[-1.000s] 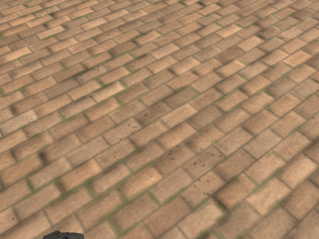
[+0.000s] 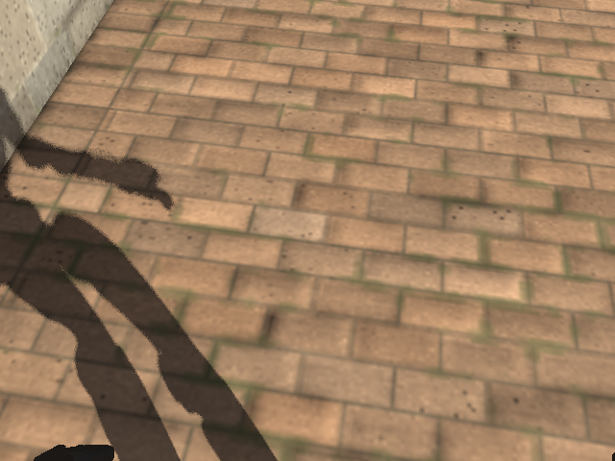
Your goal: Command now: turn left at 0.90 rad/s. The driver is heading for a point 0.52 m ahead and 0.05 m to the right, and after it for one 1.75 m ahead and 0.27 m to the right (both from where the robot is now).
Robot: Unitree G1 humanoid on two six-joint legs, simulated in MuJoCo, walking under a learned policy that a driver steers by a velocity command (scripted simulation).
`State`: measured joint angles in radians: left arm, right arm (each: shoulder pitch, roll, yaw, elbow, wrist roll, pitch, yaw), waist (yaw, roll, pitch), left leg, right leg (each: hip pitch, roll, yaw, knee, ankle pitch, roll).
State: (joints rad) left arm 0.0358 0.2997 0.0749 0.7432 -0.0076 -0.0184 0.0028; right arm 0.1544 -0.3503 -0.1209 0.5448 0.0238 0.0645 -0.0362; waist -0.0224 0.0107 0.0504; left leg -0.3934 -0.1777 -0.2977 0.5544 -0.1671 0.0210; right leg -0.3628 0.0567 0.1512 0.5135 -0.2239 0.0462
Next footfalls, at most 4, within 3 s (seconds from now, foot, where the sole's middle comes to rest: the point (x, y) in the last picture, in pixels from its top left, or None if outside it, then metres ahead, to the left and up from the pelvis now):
0.38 left None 0.01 0.12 -0.77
0.78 right None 0.24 -0.11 -0.77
1.24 left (245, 375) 0.63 0.15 -0.77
1.70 right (356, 350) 0.69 -0.10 -0.77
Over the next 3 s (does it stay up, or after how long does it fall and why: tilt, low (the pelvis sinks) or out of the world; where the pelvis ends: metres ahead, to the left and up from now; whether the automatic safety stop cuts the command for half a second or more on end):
stays up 0.67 0.02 0.00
